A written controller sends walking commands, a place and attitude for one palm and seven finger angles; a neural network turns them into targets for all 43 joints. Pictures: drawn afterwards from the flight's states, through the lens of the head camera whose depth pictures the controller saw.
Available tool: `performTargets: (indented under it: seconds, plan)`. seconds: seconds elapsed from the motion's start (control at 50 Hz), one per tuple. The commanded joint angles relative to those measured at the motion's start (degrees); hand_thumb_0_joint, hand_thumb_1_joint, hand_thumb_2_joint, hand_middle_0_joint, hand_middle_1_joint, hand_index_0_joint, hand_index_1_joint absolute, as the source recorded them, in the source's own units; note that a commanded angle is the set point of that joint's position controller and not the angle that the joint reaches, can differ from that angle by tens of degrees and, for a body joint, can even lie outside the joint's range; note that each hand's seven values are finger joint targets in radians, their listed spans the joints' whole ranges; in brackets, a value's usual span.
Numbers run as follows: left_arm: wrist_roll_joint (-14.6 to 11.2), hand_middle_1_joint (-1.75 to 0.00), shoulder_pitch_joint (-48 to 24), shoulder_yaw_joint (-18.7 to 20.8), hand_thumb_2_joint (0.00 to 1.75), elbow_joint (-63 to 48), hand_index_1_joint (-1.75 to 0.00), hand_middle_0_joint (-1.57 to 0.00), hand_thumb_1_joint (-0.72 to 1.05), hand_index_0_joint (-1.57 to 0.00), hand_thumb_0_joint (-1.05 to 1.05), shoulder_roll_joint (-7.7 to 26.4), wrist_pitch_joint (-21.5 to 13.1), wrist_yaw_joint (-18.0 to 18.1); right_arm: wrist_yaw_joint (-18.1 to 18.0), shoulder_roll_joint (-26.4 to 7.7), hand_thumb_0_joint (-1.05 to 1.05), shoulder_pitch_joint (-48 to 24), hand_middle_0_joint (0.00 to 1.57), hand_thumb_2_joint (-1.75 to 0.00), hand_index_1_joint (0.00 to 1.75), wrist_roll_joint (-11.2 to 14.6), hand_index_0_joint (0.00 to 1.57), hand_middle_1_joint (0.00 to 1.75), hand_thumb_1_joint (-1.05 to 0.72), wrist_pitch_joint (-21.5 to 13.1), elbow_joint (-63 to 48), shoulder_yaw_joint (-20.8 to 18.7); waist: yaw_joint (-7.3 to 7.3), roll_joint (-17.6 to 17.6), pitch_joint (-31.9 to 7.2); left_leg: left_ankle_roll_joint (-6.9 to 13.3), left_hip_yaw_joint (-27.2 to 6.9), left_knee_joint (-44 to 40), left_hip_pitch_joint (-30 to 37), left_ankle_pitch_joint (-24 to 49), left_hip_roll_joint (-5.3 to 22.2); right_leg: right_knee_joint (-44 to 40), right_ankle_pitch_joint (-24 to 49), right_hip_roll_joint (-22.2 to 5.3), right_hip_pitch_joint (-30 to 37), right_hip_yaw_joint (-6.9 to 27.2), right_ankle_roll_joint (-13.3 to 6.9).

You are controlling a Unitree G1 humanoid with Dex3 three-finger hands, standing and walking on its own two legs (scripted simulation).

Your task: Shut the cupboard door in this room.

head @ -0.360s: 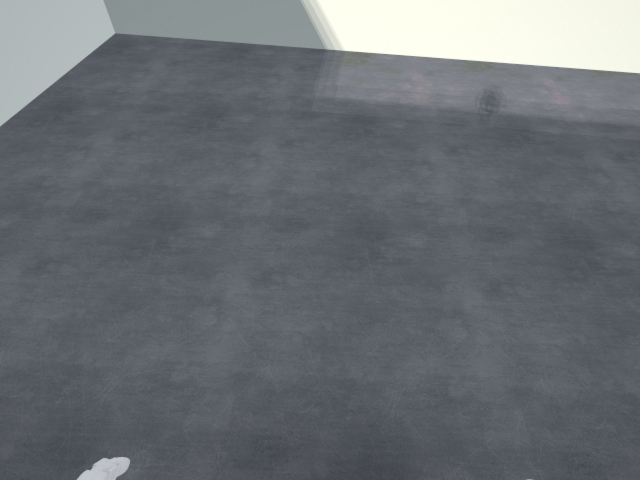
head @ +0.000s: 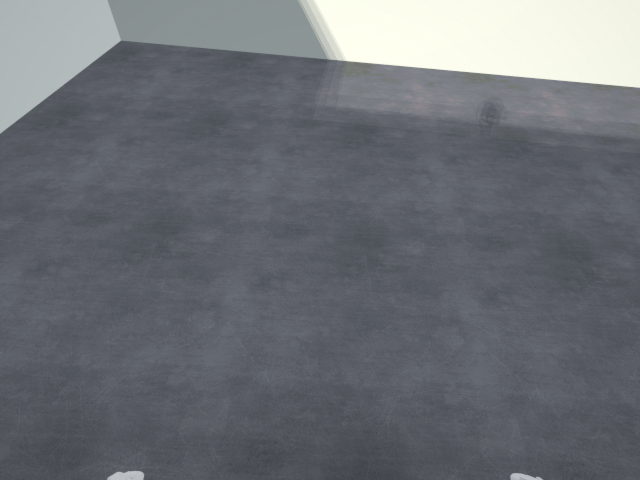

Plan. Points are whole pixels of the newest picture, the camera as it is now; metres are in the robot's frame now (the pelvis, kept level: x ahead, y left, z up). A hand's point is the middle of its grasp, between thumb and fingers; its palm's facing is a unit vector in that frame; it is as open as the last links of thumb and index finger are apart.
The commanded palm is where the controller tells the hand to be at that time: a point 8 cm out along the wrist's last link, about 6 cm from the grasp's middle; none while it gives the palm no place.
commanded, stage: stand and wait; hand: left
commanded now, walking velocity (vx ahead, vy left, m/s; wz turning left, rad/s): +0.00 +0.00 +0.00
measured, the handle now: out of the picture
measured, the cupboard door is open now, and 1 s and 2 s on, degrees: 88 88 88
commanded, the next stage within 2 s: turn or walk to find it in 0.54 s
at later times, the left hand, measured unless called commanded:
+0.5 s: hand out of the picture +0.05 +0.24 -0.15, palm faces -0.04 -0.94 -0.34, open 7.4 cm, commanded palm none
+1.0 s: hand out of the picture +0.00 +0.21 -0.19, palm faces +0.08 -0.97 -0.24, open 7.4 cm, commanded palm none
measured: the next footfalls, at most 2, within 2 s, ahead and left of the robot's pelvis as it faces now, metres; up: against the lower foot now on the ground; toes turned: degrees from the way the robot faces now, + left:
right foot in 1.22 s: -0.01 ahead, -0.13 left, +0.00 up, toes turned +13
left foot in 1.64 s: -0.13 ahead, +0.10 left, +0.00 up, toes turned +29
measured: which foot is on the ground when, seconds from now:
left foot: down 0.00-1.00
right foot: down 0.00-0.92, up 0.94-1.00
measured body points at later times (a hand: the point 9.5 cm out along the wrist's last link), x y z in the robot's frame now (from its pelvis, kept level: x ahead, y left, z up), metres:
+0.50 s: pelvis -0.02 -0.01 +0.00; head -0.02 -0.01 +0.45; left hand +0.06 +0.29 -0.13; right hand +0.05 -0.31 -0.13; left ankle -0.02 +0.12 -0.74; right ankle -0.02 -0.13 -0.74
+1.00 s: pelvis -0.04 +0.00 -0.01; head -0.01 +0.02 +0.43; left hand +0.00 +0.26 -0.17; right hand +0.02 -0.24 -0.16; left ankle -0.02 +0.12 -0.74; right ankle -0.04 -0.12 -0.71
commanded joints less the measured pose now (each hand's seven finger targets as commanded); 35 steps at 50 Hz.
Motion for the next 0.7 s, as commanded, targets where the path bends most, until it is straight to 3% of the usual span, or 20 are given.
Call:
performTargets:
  seconds: [0.0, 0.34, 0.56, 0.68]
  plan:
    - [-0.14, -0.3, -2.59, 3.14, 0.9, -3.33, -0.3, -0.2, 0.9, -0.2, 0.0, 12.31, -1.52, 0.97, -1.1, -12.34, 0.0, -2.51, 0.2, -0.9, 0.3, 0.34, 0.2, 0.3, -0.9, -1.24, -3.0, -2.77, -0.25, 1.24, -5.28, 1.79, -4.29, -3.17, 1.98, 16.8, 7.2, -3.45, 16.35, -5.85, 1.36, 4.35, -2.51]
    - [-0.16, -0.3, -2.46, 2.86, 0.9, -0.44, -0.3, -0.2, 0.9, -0.2, 0.0, 12.83, -1.44, 0.68, -0.85, -13.17, 0.0, -0.81, 0.2, -0.9, 0.3, 0.55, 0.2, 0.3, -0.9, -1.07, 0.28, -2.18, -0.21, 0.54, -2.24, 1.52, -5.34, -6.53, 0.38, 8.35, 7.38, -7.23, 7.47, -5.59, -0.09, 5.73, -2.41]
    - [-0.15, -0.3, -2.38, 2.99, 0.9, -0.38, -0.3, -0.2, 0.9, -0.2, 0.0, 13.08, -1.51, 0.72, -0.64, -13.1, 0.0, -0.31, 0.2, -0.9, 0.3, 0.52, 0.2, 0.3, -0.9, -0.96, 0.69, -2.17, -0.21, 0.65, -2.11, 1.35, -5.81, -5.97, -0.76, 9.02, 7.21, -7.15, 6.97, -6.08, -0.14, 5.34, -2.38]
    - [-0.02, -0.3, 1.62, 2.39, 0.9, -1.47, -0.3, -0.2, 0.9, -0.2, 0.0, 6.9, 0.69, 1.52, -0.19, -5.68, 0.0, 3.65, 0.2, -0.9, 0.3, 0.18, 0.2, 0.3, -0.9, 1.15, -0.62, -1.17, 0.01, -0.47, -0.97, 0.54, -6.21, -1.1, -7.93, 7.63, 5.84, -4.02, 2.68, -7.49, -1.63, 4.34, -1.22]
